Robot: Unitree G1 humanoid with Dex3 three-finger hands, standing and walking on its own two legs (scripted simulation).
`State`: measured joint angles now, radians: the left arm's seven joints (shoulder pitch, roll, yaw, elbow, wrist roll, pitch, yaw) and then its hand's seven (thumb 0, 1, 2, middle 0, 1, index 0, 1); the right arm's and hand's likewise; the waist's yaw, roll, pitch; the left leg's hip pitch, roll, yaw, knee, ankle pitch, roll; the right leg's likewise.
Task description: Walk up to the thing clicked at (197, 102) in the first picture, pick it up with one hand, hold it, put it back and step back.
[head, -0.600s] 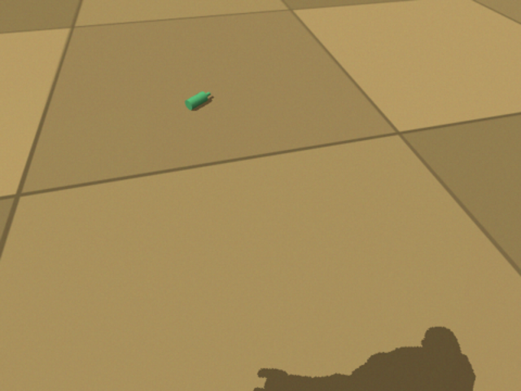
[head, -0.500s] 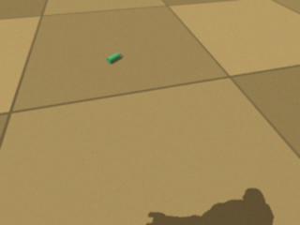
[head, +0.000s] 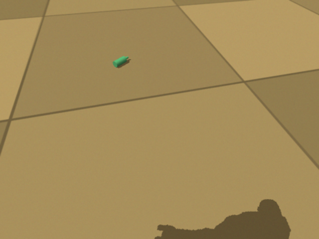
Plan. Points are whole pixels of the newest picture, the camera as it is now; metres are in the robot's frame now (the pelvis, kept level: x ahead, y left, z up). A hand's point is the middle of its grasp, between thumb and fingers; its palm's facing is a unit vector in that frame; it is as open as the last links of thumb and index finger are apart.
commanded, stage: stand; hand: left
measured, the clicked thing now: (121, 60) +1.99 +0.46 -0.75
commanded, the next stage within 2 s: walk up in 0.52 s
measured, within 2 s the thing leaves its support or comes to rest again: neither
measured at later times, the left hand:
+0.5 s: hand out of the picture +0.07 +0.25 -0.16, palm faces -0.01 -0.94 -0.34, open 7.4 cm
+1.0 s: hand (27, 238) +0.16 +0.38 -0.17, palm faces +0.29 -0.92 -0.27, open 7.4 cm
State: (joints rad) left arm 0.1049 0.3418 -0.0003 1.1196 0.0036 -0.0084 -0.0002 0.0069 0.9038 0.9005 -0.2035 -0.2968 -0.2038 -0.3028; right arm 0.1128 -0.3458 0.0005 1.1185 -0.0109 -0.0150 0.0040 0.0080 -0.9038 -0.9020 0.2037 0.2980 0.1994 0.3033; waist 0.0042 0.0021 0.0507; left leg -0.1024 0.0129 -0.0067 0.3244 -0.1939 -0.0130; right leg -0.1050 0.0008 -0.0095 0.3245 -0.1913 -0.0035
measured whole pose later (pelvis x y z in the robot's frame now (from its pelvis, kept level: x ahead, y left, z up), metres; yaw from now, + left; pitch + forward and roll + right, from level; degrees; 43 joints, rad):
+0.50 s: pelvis +0.00 +0.00 +0.00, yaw +0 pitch -2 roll +0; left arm 0.11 0.34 0.00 1.12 0.00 -0.01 0.00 0.01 0.90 0.90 -0.20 -0.30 -0.20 -0.30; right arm 0.12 -0.35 0.00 1.12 -0.01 -0.02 0.00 0.01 -0.90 -0.90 0.20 0.30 0.20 0.30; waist 0.01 0.00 0.05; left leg -0.09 0.01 -0.01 0.31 -0.19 -0.01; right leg -0.10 0.00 -0.01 0.31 -0.19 0.00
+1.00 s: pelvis +0.12 +0.07 -0.02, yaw +17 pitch -3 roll +1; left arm 0.11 0.50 0.10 0.97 0.03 0.02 -0.13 0.01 0.91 0.90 -0.20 -0.30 -0.20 -0.30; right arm 0.32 -0.43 -0.07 0.93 0.00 -0.09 0.04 0.01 -0.90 -0.90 0.20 0.30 0.20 0.30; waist 0.01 -0.16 0.02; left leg -0.25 0.01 0.08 0.59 -0.29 0.03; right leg -0.47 -0.09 0.00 1.11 -0.34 0.00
